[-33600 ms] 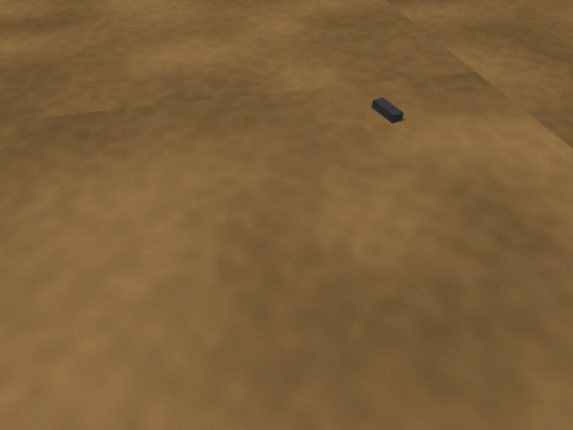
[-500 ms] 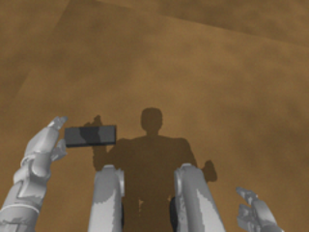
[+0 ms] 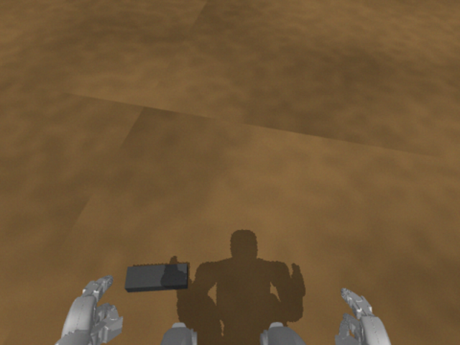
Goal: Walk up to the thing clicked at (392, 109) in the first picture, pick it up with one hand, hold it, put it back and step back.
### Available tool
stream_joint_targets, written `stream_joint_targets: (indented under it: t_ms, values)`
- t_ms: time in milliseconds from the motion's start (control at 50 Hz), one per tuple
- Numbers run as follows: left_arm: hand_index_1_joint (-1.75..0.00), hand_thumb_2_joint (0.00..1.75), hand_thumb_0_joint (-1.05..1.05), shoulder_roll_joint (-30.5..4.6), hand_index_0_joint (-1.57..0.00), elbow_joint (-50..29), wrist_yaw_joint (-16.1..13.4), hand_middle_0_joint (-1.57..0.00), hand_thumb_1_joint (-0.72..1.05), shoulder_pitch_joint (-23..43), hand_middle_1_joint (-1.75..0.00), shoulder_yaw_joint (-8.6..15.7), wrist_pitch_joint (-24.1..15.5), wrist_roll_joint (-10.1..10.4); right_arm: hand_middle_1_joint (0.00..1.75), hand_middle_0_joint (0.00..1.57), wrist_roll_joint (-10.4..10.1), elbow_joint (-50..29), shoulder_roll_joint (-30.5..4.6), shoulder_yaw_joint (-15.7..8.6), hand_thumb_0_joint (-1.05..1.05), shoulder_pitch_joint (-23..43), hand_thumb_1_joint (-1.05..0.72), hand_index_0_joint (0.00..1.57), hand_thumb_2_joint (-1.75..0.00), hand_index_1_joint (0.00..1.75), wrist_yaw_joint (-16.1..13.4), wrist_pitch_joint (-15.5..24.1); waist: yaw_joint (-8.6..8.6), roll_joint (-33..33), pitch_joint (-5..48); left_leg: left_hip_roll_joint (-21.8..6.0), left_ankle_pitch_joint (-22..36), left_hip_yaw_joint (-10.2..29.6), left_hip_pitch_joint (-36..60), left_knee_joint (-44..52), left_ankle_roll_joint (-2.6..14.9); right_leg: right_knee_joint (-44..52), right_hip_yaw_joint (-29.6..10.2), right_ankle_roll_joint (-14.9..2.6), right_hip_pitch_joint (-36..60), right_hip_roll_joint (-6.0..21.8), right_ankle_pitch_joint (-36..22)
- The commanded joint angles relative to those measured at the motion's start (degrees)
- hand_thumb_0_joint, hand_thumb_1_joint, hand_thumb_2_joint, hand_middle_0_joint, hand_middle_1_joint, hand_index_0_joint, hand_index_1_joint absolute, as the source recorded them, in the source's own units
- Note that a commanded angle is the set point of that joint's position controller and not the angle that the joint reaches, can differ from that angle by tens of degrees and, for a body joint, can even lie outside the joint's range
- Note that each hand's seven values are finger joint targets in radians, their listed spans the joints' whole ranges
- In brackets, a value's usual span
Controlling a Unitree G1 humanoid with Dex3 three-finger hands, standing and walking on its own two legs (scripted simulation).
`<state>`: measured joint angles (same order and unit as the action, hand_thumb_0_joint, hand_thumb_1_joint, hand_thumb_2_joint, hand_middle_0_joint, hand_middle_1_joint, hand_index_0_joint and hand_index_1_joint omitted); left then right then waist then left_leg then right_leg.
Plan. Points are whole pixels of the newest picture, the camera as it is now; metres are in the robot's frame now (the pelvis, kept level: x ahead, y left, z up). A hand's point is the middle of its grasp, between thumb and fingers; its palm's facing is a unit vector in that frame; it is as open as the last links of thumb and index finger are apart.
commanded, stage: home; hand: left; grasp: from above
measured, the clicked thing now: (157, 277) +0.46 +0.23 -0.63
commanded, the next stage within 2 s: none
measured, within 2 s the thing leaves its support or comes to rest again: neither
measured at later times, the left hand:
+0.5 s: hand (103, 339) +0.18 +0.18 +0.00, palm faces +0.07 -0.98 -0.19, open 7.4 cm
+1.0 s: hand (103, 334) +0.19 +0.18 +0.01, palm faces +0.06 -0.98 -0.19, open 7.4 cm
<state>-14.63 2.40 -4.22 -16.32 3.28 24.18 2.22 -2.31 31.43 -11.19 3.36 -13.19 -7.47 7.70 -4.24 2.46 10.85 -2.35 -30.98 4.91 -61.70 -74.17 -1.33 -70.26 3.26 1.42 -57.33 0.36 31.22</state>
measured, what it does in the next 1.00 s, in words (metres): rises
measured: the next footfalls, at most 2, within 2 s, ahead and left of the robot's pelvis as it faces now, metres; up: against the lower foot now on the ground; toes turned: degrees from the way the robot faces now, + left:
none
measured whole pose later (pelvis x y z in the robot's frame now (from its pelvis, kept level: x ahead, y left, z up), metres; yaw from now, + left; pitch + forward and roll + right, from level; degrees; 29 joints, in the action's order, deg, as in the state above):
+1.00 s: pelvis +0.03 +0.00 +0.05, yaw +1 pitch +10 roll -3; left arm -12.8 -7.7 -0.9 -28.7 1.6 26.4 3.1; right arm 0.0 31.2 -12.1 2.4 -17.0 -10.5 13.9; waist -2.4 2.7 9.2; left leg -2.0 -27.9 3.7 -40.9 -58.6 -0.8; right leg -54.1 2.7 1.9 -36.4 0.8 27.6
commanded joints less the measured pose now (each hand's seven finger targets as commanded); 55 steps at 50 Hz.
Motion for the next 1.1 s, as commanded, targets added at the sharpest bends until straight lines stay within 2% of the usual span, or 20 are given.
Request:
stream_joint_targets:
  t_ms: [0,100,160,180,200,240,320,360,440,500,540,580,700,720,740,760,840,940,960,1080]
  values:
    - [-0.3,0.9,0.0,-5.02,-0.2,-14.95,-0.38,-0.2,0.9,-3.11,-0.3,3.64,-0.89,1.46,0.3,0.2,0.01,-8.95,-7.92,-3.71,0.0,-0.07,-0.9,0.2,-0.9,0.3,-2.55,4.22,0.2,3.56,11.49,1.4,12.63,-0.48,20.78,18.23,1.42,15.92,-0.19,-1.86,13.79,-1.78,-13.2]
    - [-0.3,0.9,0.0,-3.65,-0.2,-20.15,0.23,-0.2,0.9,-10.23,-0.3,3.13,0.25,1.93,0.3,0.2,0.64,-10.22,-7.15,-3.86,0.0,-1.26,-0.9,0.2,-0.9,0.3,-3.59,5.63,0.89,3.14,8.54,1.8,18.23,-1.62,24.84,21.56,1.48,20.86,0.54,-1.79,19.67,-2.07,-17.73]
    - [-0.3,0.9,0.0,-2.64,-0.2,-20.28,0.85,-0.2,0.9,-12.78,-0.3,2.16,0.63,1.48,0.3,0.2,0.92,-10.6,-7.09,-3.82,0.0,-1.49,-0.9,0.2,-0.9,0.3,-3.93,6.3,0.94,0.98,5.57,1.95,17.8,-1.81,25.48,23.2,1.69,22.52,0.91,-1.7,20.67,-2.07,-17.3]
    - [-0.3,0.9,0.0,-3.29,-0.2,-21.2,1.1,-0.2,0.9,-12.76,-0.3,2.39,0.57,1.41,0.3,0.2,0.99,-10.79,-7.29,-4.02,0.0,-1.15,-0.9,0.2,-0.9,0.3,-4.0,6.55,1.31,0.64,4.6,2.01,17.31,-1.66,25.63,23.72,1.82,23.27,1.0,-1.53,20.99,-2.06,-16.74]
    - [-0.3,0.9,0.0,-2.83,-0.2,-20.96,1.32,-0.2,0.9,-12.88,-0.3,1.97,0.65,1.38,0.3,0.2,1.13,-10.76,-7.41,-4.07,0.0,-1.07,-0.9,0.2,-0.9,0.3,-3.97,6.74,0.83,0.14,4.15,1.9,16.93,-1.67,26.19,24.42,1.81,23.65,1.19,-1.54,21.04,-2.16,-16.21]
    - [-0.3,0.9,0.0,-2.89,-0.2,-21.61,1.86,-0.2,0.9,-13.48,-0.3,1.82,0.71,1.17,0.3,0.2,1.37,-10.95,-7.67,-4.42,0.0,-1.04,-0.9,0.2,-0.9,0.3,-3.94,7.22,0.91,0.43,3.32,1.93,16.73,-1.87,26.75,25.08,1.79,24.14,1.49,-1.4,21.32,-2.13,-15.83]
    - [-0.3,0.9,0.0,-3.23,-0.2,-20.62,2.71,-0.2,0.9,-11.35,-0.3,1.57,0.47,0.67,0.3,0.2,1.73,-10.72,-8.26,-4.55,0.0,-0.4,-0.9,0.2,-0.9,0.3,-3.85,8.22,0.52,-0.66,1.22,2.07,15.59,-2.23,27.19,25.7,1.91,24.76,1.6,-1.22,21.17,-1.98,-14.78]
    - [-0.3,0.9,0.0,-3.51,-0.2,-19.94,2.93,-0.2,0.9,-10.57,-0.3,1.88,0.3,0.56,0.3,0.2,1.77,-10.55,-8.35,-4.57,0.0,-0.26,-0.9,0.2,-0.9,0.3,-3.82,8.5,0.91,-1.09,0.31,2.28,14.84,-2.64,26.88,25.43,2.05,25.34,1.28,-0.97,21.03,-1.57,-14.41]
    - [-0.3,0.9,0.0,-3.83,-0.2,-21.2,3.08,-0.2,0.9,-9.89,-0.3,2.25,-0.34,0.29,0.3,0.2,2.04,-10.42,-8.33,-4.43,0.0,0.48,-0.9,0.2,-0.9,0.3,-3.62,9.22,1.46,0.1,1.3,2.44,13.34,-2.84,27.46,25.87,1.89,25.26,1.25,-0.96,21.61,-1.48,-13.29]
    - [-0.3,0.9,0.0,-3.86,-0.2,-21.7,2.99,-0.2,0.9,-10.84,-0.3,2.1,-0.48,0.04,0.3,0.2,2.18,-10.01,-8.31,-4.49,0.0,0.63,-0.9,0.2,-0.9,0.3,-3.48,9.5,1.98,1.92,2.71,2.35,14.84,-2.6,28.51,25.9,1.53,24.61,1.35,-1.16,22.16,-1.6,-14.41]
    - [-0.3,0.9,0.0,-3.8,-0.2,-21.73,2.93,-0.2,0.9,-10.4,-0.3,1.74,-0.58,-0.03,0.3,0.2,2.18,-10.02,-8.4,-4.44,0.0,0.71,-0.9,0.2,-0.9,0.3,-3.44,9.54,1.42,1.78,2.62,2.2,14.56,-2.26,28.71,26.15,1.57,24.54,1.5,-1.22,21.92,-1.73,-14.11]
    - [-0.3,0.9,0.0,-3.87,-0.2,-21.43,2.83,-0.2,0.9,-10.17,-0.3,1.97,-0.73,0.13,0.3,0.2,2.17,-10.0,-8.28,-4.2,0.0,1.16,-0.9,0.2,-0.9,0.3,-3.39,9.38,1.69,1.31,1.9,2.35,12.4,-2.52,27.73,26.18,1.75,25.1,1.23,-1.13,22.06,-1.54,-12.52]
    - [-0.3,0.9,0.0,-3.88,-0.2,-22.1,2.49,-0.2,0.9,-11.18,-0.3,2.02,-0.81,0.21,0.3,0.2,2.16,-9.94,-8.2,-4.3,0.0,1.02,-0.9,0.2,-0.9,0.3,-3.61,9.43,2.15,0.62,3.17,2.27,15.21,-2.64,27.96,25.43,1.75,24.7,1.19,-1.12,22.95,-1.52,-14.85]
    - [-0.3,0.9,0.0,-3.71,-0.2,-21.41,2.6,-0.2,0.9,-10.98,-0.3,1.61,-0.77,0.19,0.3,0.2,2.12,-9.87,-8.3,-4.26,0.0,0.87,-0.9,0.2,-0.9,0.3,-3.64,9.47,1.57,0.74,2.97,2.17,14.36,-2.35,27.96,25.87,1.76,24.46,1.38,-1.12,22.38,-1.69,-14.2]
    - [-0.3,0.9,0.0,-3.8,-0.2,-21.27,2.5,-0.2,0.9,-10.85,-0.3,1.85,-0.81,0.13,0.3,0.2,2.12,-9.88,-8.23,-4.26,0.0,1.27,-0.9,0.2,-0.9,0.3,-3.68,9.41,2.1,0.4,1.97,2.16,13.35,-2.45,27.3,26.0,1.71,24.81,1.43,-1.14,22.15,-1.66,-13.14]
    - [-0.3,0.9,0.0,-3.83,-0.2,-21.35,2.52,-0.2,0.9,-11.39,-0.3,2.06,-0.7,0.18,0.3,0.2,2.14,-9.9,-8.17,-4.26,0.0,0.7,-0.9,0.2,-0.9,0.3,-3.75,9.35,1.88,0.54,3.24,2.27,14.19,-2.71,28.02,25.59,1.76,24.83,1.05,-1.16,22.58,-1.5,-13.91]
    - [-0.3,0.9,0.0,-3.81,-0.2,-21.39,2.54,-0.2,0.9,-10.97,-0.3,1.89,-0.57,0.27,0.3,0.2,2.03,-9.98,-8.24,-4.17,0.0,1.13,-0.9,0.2,-0.9,0.3,-3.77,9.5,2.11,0.21,1.64,2.0,12.08,-2.17,27.14,26.52,1.69,24.89,1.53,-1.14,21.88,-1.7,-11.93]
    - [-0.3,0.9,0.0,-3.74,-0.2,-21.44,2.81,-0.2,0.9,-11.08,-0.3,1.62,-0.56,0.52,0.3,0.2,1.95,-9.82,-8.34,-4.29,0.0,1.0,-0.9,0.2,-0.9,0.3,-3.71,9.51,2.19,0.93,1.59,1.86,13.0,-1.96,27.32,26.6,1.61,24.49,1.57,-1.23,22.08,-1.76,-12.58]
    - [-0.3,0.9,0.0,-4.01,-0.2,-21.35,2.69,-0.2,0.9,-11.05,-0.3,2.32,-0.68,0.47,0.3,0.2,2.01,-9.74,-8.31,-4.35,0.0,0.85,-0.9,0.2,-0.9,0.3,-3.63,9.43,2.33,1.29,2.46,1.78,12.95,-1.77,27.48,26.77,1.53,24.26,1.56,-1.31,22.15,-1.84,-12.55]
    - [-0.3,0.9,0.0,-3.9,-0.2,-21.52,2.73,-0.2,0.9,-11.24,-0.3,1.9,-0.79,0.52,0.3,0.2,2.03,-9.62,-8.42,-4.48,0.0,0.48,-0.9,0.2,-0.9,0.3,-3.59,9.26,2.17,1.02,3.19,1.68,16.44,-1.99,28.25,25.86,1.44,23.79,1.58,-1.3,22.42,-1.94,-15.2]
